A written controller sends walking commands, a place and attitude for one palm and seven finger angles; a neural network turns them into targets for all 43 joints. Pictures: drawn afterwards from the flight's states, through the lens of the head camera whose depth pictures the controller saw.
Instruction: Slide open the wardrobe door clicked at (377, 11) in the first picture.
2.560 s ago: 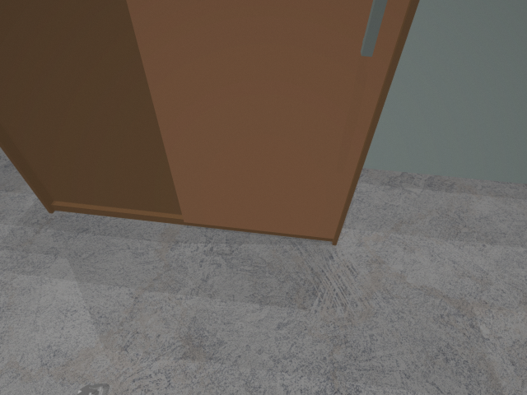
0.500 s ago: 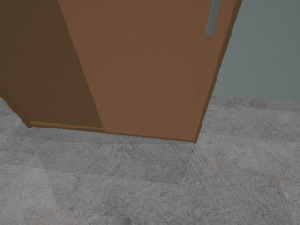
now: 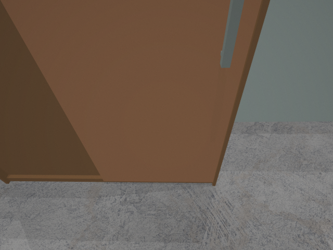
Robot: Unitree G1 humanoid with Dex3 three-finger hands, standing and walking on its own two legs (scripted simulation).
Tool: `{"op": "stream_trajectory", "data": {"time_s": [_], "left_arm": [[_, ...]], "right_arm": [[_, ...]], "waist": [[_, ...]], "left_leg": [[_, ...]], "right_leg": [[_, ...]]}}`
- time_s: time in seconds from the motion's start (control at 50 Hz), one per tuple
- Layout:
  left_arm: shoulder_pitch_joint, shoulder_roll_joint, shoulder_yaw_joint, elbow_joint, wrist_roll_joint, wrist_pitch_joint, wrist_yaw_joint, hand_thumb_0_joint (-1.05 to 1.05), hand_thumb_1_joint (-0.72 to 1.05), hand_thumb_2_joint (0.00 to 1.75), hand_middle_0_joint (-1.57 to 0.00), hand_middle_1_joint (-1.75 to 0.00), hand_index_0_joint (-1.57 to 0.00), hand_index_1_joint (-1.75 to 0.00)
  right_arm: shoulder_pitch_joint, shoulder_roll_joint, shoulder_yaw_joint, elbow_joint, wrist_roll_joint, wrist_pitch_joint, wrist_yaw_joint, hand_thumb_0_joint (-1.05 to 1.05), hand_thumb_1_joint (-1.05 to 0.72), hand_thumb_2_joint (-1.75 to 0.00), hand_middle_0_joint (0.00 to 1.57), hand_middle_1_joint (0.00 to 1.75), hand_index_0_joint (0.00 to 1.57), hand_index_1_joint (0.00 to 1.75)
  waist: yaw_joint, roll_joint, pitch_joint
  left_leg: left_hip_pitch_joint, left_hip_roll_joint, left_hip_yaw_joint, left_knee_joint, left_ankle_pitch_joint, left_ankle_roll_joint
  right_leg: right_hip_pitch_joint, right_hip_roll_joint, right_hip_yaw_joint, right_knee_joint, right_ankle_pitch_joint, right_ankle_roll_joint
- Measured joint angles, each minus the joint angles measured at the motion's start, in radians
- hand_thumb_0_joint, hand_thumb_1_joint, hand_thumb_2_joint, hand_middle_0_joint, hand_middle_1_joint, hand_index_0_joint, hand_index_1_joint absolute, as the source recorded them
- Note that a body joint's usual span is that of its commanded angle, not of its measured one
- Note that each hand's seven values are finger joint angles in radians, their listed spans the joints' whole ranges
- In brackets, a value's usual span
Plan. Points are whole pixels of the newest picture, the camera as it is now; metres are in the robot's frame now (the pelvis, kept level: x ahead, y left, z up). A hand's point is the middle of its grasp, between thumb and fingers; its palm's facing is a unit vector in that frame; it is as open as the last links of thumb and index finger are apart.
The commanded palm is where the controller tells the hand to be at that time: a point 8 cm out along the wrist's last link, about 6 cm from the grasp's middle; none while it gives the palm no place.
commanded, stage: take the last steps up to it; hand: right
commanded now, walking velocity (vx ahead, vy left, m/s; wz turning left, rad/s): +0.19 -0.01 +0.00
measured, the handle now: (230, 23) +0.62 -0.15 +0.26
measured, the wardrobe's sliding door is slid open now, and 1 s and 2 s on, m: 0.00 0.00 0.00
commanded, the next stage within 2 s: come to a stop and stand still in 0.06 s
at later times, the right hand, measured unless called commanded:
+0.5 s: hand (235, 243) +0.19 -0.17 -0.17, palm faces +0.04 +0.97 -0.26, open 7.3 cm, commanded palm none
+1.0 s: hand out of the picture +0.11 -0.25 -0.16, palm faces +0.07 +0.95 -0.30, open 7.4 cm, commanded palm none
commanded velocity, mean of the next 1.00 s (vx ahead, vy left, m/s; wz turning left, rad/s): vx -0.09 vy -0.03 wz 0.00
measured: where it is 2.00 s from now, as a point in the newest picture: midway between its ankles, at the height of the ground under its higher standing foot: outside the picture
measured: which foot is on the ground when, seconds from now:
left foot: down 0.00-0.02, up 0.04-0.36, down 0.38-0.76, up 0.78-0.92, down 0.94-1.00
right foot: up 0.00-0.00, down 0.02-0.40, up 0.42-0.74, down 0.76-1.00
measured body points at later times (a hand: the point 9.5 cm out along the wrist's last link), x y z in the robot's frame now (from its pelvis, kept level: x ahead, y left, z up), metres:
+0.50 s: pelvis +0.13 +0.02 +0.00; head +0.18 +0.03 +0.44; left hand +0.13 +0.25 -0.17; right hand +0.19 -0.22 -0.15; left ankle +0.19 +0.12 -0.73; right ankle +0.05 -0.10 -0.66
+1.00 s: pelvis +0.07 -0.05 -0.01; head +0.06 -0.02 +0.44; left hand +0.17 +0.17 -0.16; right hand +0.11 -0.30 -0.13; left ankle +0.13 +0.06 -0.73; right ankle +0.09 -0.13 -0.73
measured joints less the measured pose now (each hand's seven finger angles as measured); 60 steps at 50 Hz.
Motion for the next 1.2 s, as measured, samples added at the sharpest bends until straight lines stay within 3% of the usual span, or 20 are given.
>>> {"op": "stream_trajectory", "data": {"time_s": [0.04,0.08,0.12,0.16,0.2,0.26,0.36,0.38,0.42,0.46,0.5,0.56,0.68,0.74,0.76,0.82,0.88,0.96,1.04,1.2], "left_arm": [[-0.012,-0.006,-0.005,-0.01,0.005,-0.017,0.004,0.0,0.91,0.9,-0.19,-0.3,-0.19,-0.29],[-0.009,-0.02,-0.016,-0.014,0.008,-0.026,0.013,0.0,0.91,0.9,-0.19,-0.3,-0.19,-0.29],[0.01,-0.036,-0.027,-0.007,0.006,-0.029,0.022,0.0,0.91,0.9,-0.19,-0.3,-0.19,-0.29],[0.031,-0.038,-0.018,0.007,-0.002,-0.035,0.041,-0.01,0.94,0.9,-0.2,-0.3,-0.2,-0.29],[0.055,-0.031,-0.021,0.028,-0.003,-0.033,0.044,-0.01,0.95,0.9,-0.2,-0.3,-0.2,-0.29],[0.082,-0.03,-0.031,0.062,-0.002,-0.015,0.048,-0.01,0.94,0.9,-0.2,-0.3,-0.2,-0.29],[0.1,-0.048,-0.026,0.1,-0.005,0.035,0.049,0.0,0.92,0.9,-0.2,-0.3,-0.2,-0.3],[0.103,-0.05,-0.021,0.101,-0.007,0.045,0.048,0.0,0.92,0.9,-0.2,-0.3,-0.2,-0.3],[0.089,-0.043,-0.006,0.099,-0.014,0.065,0.045,0.0,0.92,0.9,-0.2,-0.3,-0.2,-0.3],[0.06,-0.03,0.007,0.092,-0.02,0.085,0.048,0.0,0.91,0.9,-0.2,-0.3,-0.2,-0.3],[0.03,-0.015,0.015,0.083,-0.019,0.1,0.047,0.0,0.91,0.9,-0.2,-0.3,-0.2,-0.29],[-0.015,0.007,0.021,0.059,-0.012,0.115,0.039,0.0,0.91,0.9,-0.2,-0.3,-0.2,-0.29],[-0.072,0.024,0.017,0.004,-0.008,0.103,0.024,0.0,0.91,0.9,-0.2,-0.3,-0.19,-0.29],[-0.045,0.035,0.01,-0.066,-0.016,0.082,0.021,0.0,0.91,0.9,-0.2,-0.3,-0.19,-0.29],[-0.029,0.042,0.011,-0.091,-0.012,0.073,0.023,0.0,0.91,0.9,-0.2,-0.3,-0.19,-0.29],[-0.004,0.033,-0.004,-0.131,0.005,0.078,0.026,0.0,0.91,0.9,-0.19,-0.3,-0.19,-0.29],[0.011,0.024,-0.02,-0.145,0.011,0.084,0.023,0.0,0.91,0.9,-0.2,-0.3,-0.19,-0.29],[0.025,0.013,-0.038,-0.139,0.002,0.082,0.02,0.0,0.91,0.9,-0.2,-0.3,-0.2,-0.29],[0.046,0.016,-0.032,-0.113,-0.007,0.08,0.024,0.0,0.92,0.9,-0.2,-0.3,-0.2,-0.3],[0.142,0.031,-0.042,-0.019,-0.003,0.058,0.026,0.0,0.92,0.9,-0.2,-0.3,-0.2,-0.29]], "right_arm": [[0.024,-0.004,-0.002,0.009,0.005,0.013,0.004,0.0,-0.93,-0.89,0.21,0.3,0.2,0.3],[0.028,-0.007,-0.002,0.022,0.003,0.029,0.004,0.0,-0.93,-0.89,0.2,0.3,0.2,0.3],[0.02,-0.009,-0.003,0.028,0.001,0.031,0.008,0.0,-0.92,-0.89,0.2,0.3,0.2,0.3],[0.006,-0.006,-0.003,0.022,0.001,0.027,0.011,0.0,-0.92,-0.89,0.2,0.3,0.2,0.3],[-0.013,0.0,-0.001,0.01,0.002,0.027,0.011,0.0,-0.92,-0.9,0.2,0.3,0.2,0.3],[-0.05,0.011,0.008,-0.008,0.005,0.03,-0.001,0.0,-0.92,-0.9,0.2,0.3,0.19,0.3],[-0.094,-0.001,0.011,-0.039,0.005,0.041,-0.016,0.0,-0.93,-0.9,0.2,0.3,0.2,0.3],[-0.096,-0.004,0.01,-0.047,0.003,0.038,-0.016,0.0,-0.93,-0.9,0.2,0.3,0.2,0.3],[-0.115,0.0,0.009,-0.052,0.001,0.031,-0.019,0.0,-0.93,-0.9,0.2,0.3,0.2,0.3],[-0.14,0.009,0.009,-0.061,0.003,0.031,-0.023,0.0,-0.92,-0.89,0.2,0.3,0.2,0.3],[-0.162,0.02,0.01,-0.072,0.005,0.038,-0.031,0.0,-0.92,-0.89,0.2,0.3,0.2,0.3],[-0.181,0.029,0.011,-0.088,0.003,0.047,-0.038,0.0,-0.91,-0.89,0.21,0.3,0.2,0.3],[-0.19,0.015,0.008,-0.114,-0.008,0.058,-0.031,0.0,-0.91,-0.89,0.21,0.3,0.2,0.3],[-0.156,0.002,0.021,-0.128,-0.002,0.067,-0.046,0.0,-0.91,-0.89,0.21,0.3,0.2,0.3],[-0.146,-0.001,0.025,-0.13,0.004,0.073,-0.045,0.0,-0.91,-0.89,0.21,0.3,0.2,0.3],[-0.114,-0.015,0.018,-0.128,0.008,0.102,-0.038,0.0,-0.91,-0.89,0.21,0.3,0.2,0.3],[-0.08,-0.022,0.017,-0.13,0.009,0.104,-0.027,0.0,-0.91,-0.89,0.21,0.3,0.2,0.3],[-0.034,-0.021,0.024,-0.141,0.006,0.069,-0.021,0.0,-0.91,-0.89,0.2,0.3,0.2,0.3],[0.003,0.002,0.042,-0.12,0.007,0.057,-0.017,0.0,-0.91,-0.89,0.2,0.3,0.2,0.3],[0.007,0.022,0.052,-0.075,0.01,0.053,-0.016,0.0,-0.91,-0.89,0.21,0.3,0.2,0.3]], "waist": [[-0.005,0.019,0.002],[-0.006,0.032,0.007],[-0.004,0.038,0.011],[-0.004,0.041,0.018],[-0.004,0.035,0.025],[0.004,0.024,0.046],[0.018,0.017,0.092],[0.019,0.016,0.096],[0.027,-0.008,0.109],[0.03,-0.023,0.125],[0.026,-0.034,0.134],[0.018,-0.037,0.129],[-0.002,-0.007,0.099],[0.011,-0.004,0.052],[0.018,-0.014,0.036],[0.01,-0.009,0.013],[0.009,-0.025,-0.005],[-0.011,-0.039,-0.009],[0.006,-0.073,-0.005],[0.019,-0.051,0.005]], "left_leg": [[-0.025,0.018,-0.021,0.123,-0.089,0.003],[-0.107,0.013,-0.063,0.359,-0.159,0.014],[-0.193,0.015,-0.078,0.537,-0.124,0.013],[-0.256,0.029,-0.085,0.595,-0.066,0.003],[-0.294,0.041,-0.085,0.56,-0.028,-0.008],[-0.29,0.044,-0.086,0.38,0.028,-0.018],[-0.203,0.033,-0.077,0.088,0.168,-0.011],[-0.186,0.033,-0.074,0.065,0.214,-0.001],[-0.19,0.025,-0.06,0.098,0.128,0.026],[-0.194,0.028,-0.051,0.112,0.085,0.04],[-0.189,0.031,-0.046,0.095,0.1,0.033],[-0.188,0.035,-0.047,0.063,0.126,0.036],[-0.203,0.052,-0.06,0.026,0.173,0.016],[-0.23,0.068,-0.069,0.07,0.167,-0.006],[-0.244,0.071,-0.068,0.11,0.136,-0.009],[-0.273,0.04,-0.14,0.271,-0.048,0.005],[-0.26,-0.005,-0.161,0.351,-0.066,0.012],[-0.171,-0.03,-0.178,0.157,0.045,0.031],[-0.165,-0.024,-0.169,0.113,0.074,0.031],[-0.131,-0.024,-0.191,0.002,0.14,0.024]], "right_leg": [[0.027,0.019,-0.013,-0.013,0.012,-0.026],[0.052,0.031,-0.028,-0.005,-0.024,-0.048],[0.099,0.045,-0.035,-0.059,-0.024,-0.051],[0.153,0.061,-0.041,-0.135,-0.004,-0.051],[0.2,0.071,-0.042,-0.201,0.012,-0.052],[0.252,0.077,-0.031,-0.253,0.016,-0.043],[0.284,0.074,-0.023,-0.185,-0.06,-0.012],[0.274,0.071,-0.022,-0.141,-0.09,-0.004],[0.2,0.059,0.007,0.028,-0.177,0.004],[0.101,0.084,0.067,0.261,-0.276,0.008],[0.018,0.102,0.1,0.441,-0.28,0.018],[-0.051,0.108,0.116,0.532,-0.237,0.035],[-0.01,0.087,0.105,0.315,-0.204,0.038],[0.1,0.086,0.078,0.035,-0.139,0.031],[0.117,0.085,0.077,-0.016,-0.09,0.009],[0.128,0.103,0.044,0.021,-0.089,-0.038],[0.139,0.116,0.029,0.002,-0.078,-0.053],[0.118,0.14,0.008,-0.003,-0.062,-0.061],[0.122,0.147,0.019,-0.056,-0.029,-0.055],[0.16,0.161,0.012,-0.175,0.048,-0.088]]}}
